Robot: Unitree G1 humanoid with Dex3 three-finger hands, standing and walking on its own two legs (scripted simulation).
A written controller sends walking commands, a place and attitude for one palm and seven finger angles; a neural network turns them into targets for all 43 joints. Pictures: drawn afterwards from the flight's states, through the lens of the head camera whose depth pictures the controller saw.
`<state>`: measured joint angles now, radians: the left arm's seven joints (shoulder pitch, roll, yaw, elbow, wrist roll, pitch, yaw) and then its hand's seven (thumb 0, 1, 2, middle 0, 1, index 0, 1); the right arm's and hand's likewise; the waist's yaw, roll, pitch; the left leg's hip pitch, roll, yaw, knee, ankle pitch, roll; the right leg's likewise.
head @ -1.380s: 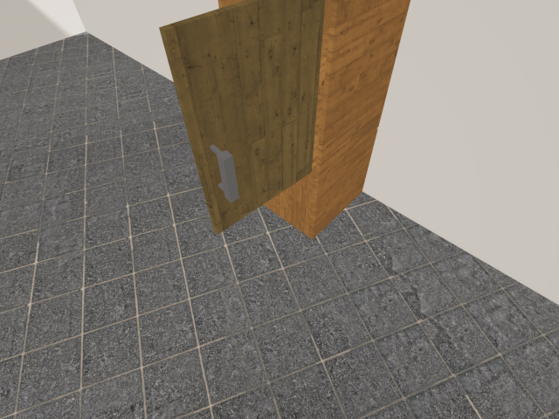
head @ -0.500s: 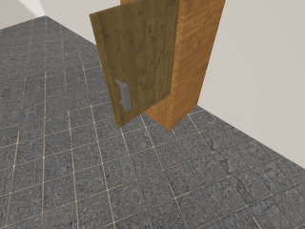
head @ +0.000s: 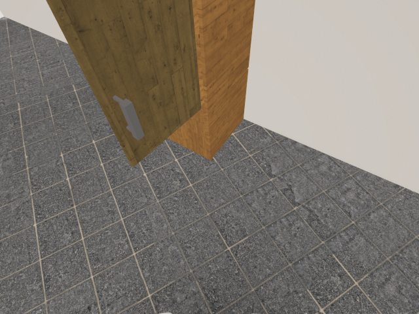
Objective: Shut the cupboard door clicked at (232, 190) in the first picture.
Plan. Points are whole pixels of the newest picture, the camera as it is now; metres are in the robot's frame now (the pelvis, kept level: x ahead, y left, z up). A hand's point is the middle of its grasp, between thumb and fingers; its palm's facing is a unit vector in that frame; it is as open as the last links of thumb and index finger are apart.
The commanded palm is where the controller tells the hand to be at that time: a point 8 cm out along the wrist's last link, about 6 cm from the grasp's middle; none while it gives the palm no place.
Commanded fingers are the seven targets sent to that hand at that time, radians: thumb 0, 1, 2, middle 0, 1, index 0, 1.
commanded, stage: walk around to get in front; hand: left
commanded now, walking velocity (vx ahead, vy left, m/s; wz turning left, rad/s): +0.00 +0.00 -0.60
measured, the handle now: (127, 117) +0.63 +0.31 -0.08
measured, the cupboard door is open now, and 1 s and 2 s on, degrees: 85 85 85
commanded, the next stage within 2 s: none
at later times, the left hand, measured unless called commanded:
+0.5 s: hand out of the picture +0.10 +0.21 -0.16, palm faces -0.20 -0.95 -0.24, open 7.4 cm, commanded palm none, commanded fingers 0.00 0.90 0.90 -0.20 -0.30 -0.20 -0.30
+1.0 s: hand (173, 291) +0.18 +0.11 -0.17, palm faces -0.57 -0.79 -0.22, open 7.4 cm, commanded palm none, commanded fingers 0.00 0.90 0.90 -0.20 -0.30 -0.20 -0.30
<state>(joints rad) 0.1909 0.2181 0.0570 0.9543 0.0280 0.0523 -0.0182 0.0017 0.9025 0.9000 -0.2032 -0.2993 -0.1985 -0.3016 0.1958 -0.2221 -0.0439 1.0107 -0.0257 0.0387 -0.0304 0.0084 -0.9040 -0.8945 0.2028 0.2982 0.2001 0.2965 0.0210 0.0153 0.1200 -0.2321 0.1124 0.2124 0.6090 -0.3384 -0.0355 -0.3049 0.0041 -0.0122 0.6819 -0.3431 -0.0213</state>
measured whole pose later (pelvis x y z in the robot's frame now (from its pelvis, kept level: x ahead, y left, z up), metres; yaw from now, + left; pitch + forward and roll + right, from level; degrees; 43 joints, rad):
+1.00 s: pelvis -0.02 +0.00 +0.00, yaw -36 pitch +2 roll +0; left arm 0.15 0.25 0.06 0.89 0.02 0.07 -0.01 0.00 0.90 0.90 -0.20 -0.30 -0.20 -0.30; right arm 0.20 -0.25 -0.04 0.88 -0.01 0.02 -0.03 0.01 -0.91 -0.89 0.20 0.30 0.20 0.30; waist -0.01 -0.03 0.10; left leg -0.33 0.06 0.05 0.60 -0.27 -0.02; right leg -0.39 0.07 0.11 0.70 -0.38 0.00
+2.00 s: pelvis -0.05 -0.07 +0.00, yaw -72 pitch +1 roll +0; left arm 0.14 0.25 0.07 0.89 0.03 0.04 -0.01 0.00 0.90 0.90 -0.20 -0.30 -0.20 -0.30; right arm 0.18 -0.28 -0.06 0.91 -0.01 0.07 -0.03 0.01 -0.91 -0.89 0.20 0.30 0.20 0.30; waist 0.00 0.02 0.12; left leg -0.44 0.10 0.04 1.03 -0.51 -0.08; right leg -0.31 0.01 0.01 0.61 -0.32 -0.01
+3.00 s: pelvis -0.09 -0.21 +0.02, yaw -109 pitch +2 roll -2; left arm 0.11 0.25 0.07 0.92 0.03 0.04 -0.07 0.01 0.91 0.90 -0.20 -0.30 -0.19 -0.30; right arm 0.36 -0.20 -0.01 0.95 -0.04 -0.04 -0.01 0.01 -0.90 -0.89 0.20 0.30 0.20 0.30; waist -0.02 -0.01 0.09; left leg -0.08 0.15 0.25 0.40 -0.33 -0.05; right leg -0.55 -0.06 -0.10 0.88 -0.30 0.01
